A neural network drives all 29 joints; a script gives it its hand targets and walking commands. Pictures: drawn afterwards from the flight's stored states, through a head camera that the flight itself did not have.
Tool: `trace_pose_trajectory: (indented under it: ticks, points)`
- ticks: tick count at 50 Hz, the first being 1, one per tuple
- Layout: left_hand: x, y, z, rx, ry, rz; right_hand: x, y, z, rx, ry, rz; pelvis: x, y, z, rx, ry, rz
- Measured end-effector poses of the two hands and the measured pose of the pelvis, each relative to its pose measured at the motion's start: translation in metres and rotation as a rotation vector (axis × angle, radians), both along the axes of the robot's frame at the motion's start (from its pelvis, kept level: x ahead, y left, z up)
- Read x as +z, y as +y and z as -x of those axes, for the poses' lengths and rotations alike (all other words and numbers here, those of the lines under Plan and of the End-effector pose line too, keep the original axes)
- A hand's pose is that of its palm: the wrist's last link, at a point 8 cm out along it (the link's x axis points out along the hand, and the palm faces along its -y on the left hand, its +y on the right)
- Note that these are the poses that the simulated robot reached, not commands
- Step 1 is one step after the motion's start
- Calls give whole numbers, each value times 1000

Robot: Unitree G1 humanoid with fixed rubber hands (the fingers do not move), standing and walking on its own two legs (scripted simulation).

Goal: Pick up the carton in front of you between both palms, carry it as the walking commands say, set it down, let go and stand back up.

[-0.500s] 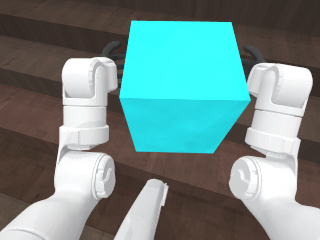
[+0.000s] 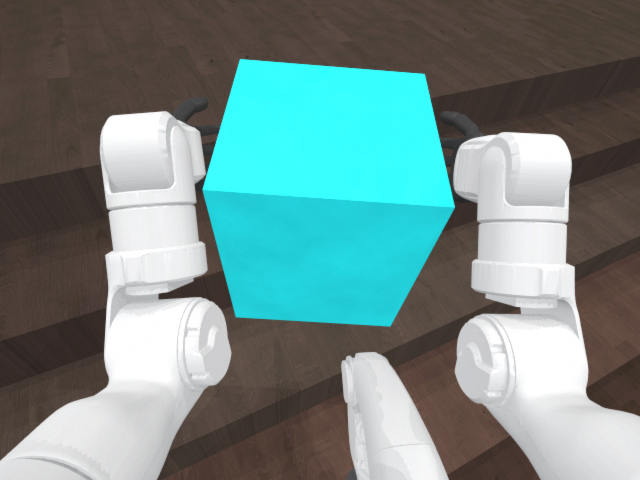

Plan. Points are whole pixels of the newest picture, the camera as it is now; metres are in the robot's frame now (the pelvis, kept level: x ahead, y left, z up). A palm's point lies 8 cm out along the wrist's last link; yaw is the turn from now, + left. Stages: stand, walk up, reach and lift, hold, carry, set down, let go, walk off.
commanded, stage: carry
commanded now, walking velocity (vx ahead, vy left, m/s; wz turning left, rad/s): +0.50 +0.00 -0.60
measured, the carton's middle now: (322, 205) +0.40 -0.04 +0.15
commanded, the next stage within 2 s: none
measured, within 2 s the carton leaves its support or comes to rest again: neither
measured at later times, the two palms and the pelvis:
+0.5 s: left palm out of the picture +0.71 +0.06 +0.34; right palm out of the picture +0.67 -0.24 +0.32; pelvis +0.31 -0.03 +0.17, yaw -14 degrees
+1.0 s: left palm out of the picture +1.00 +0.00 +0.55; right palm out of the picture +0.92 -0.28 +0.57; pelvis +0.60 -0.04 +0.33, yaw -10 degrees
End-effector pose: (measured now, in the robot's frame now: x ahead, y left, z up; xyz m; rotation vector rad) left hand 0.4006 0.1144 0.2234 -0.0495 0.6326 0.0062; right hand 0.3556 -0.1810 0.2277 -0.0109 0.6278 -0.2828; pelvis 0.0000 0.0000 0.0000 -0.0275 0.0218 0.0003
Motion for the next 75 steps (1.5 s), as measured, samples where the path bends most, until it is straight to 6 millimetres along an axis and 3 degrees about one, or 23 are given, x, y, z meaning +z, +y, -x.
trace_pose_trajectory:
  ticks: [3, 7, 10, 13, 18, 26, 29, 32, 36, 40, 44, 48, 53, 58, 62, 65, 69, 75]
  points:
    - [2, -1, -46, 2, 29, -14, 7, -2, -50, 16, 33, 12, 4, -11, -49, -30, 20, 38]
    - [-11, 6, -98, 63, 115, -38, 0, 2, -131, 89, 119, 3, 19, -40, -116, -71, 22, 62]
    - [-20, 9, -120, 96, 187, -87, -9, 5, -179, 133, 189, -35, 48, -50, -144, -101, 11, 52]
    - [-14, 4, -142, 92, 244, -116, -7, 0, -205, 114, 244, -90, 86, -50, -170, -116, 6, 51]
    - [35, -18, -209, 64, 192, -99, 33, -23, -249, 54, 188, -115, 135, -49, -221, -149, 27, 13]
    - [128, -65, -328, -55, 13, -141, 103, -64, -321, -72, 9, -136, 174, -22, -329, -252, 39, -63]
    - [153, -84, -375, -125, 0, -135, 124, -77, -345, -123, -2, -131, 188, -12, -374, -278, 67, -89]
    - [169, -111, -418, -249, 31, -98, 146, -92, -355, -214, 34, -89, 210, -1, -414, -318, 56, -92]
    - [197, -143, -455, -353, 67, -70, 181, -111, -361, -310, 76, -49, 250, 5, -453, -296, 12, -87]
    - [245, -152, -493, -356, 68, -47, 239, -121, -399, -330, 69, -56, 294, 4, -491, -294, 5, -52]
    - [294, -146, -542, -319, 29, -20, 299, -122, -462, -296, 32, -30, 323, -5, -528, -279, 25, -10]
    - [319, -126, -585, -242, 23, -6, 333, -111, -528, -214, 33, 10, 332, -27, -572, -216, 44, -3]
    - [325, -99, -636, -111, 42, 5, 337, -93, -610, -72, 66, 53, 328, -65, -636, -120, 46, 2]
    - [304, -84, -695, 3, 99, -20, 315, -85, -704, 40, 123, 30, 332, -103, -700, -75, 58, 48]
    - [284, -67, -720, 140, 181, -82, 288, -70, -784, 165, 201, -53, 358, -131, -752, -28, 31, 63]
    - [283, -54, -727, 212, 235, -111, 283, -54, -820, 222, 252, -98, 390, -138, -775, 12, 14, 81]
    - [304, -42, -746, 289, 237, -68, 307, -39, -855, 266, 254, -93, 433, -147, -813, 64, 3, 69]
    - [370, -29, -807, 338, 128, -75, 367, -24, -924, 315, 145, -100, 477, -137, -883, 109, 20, 26]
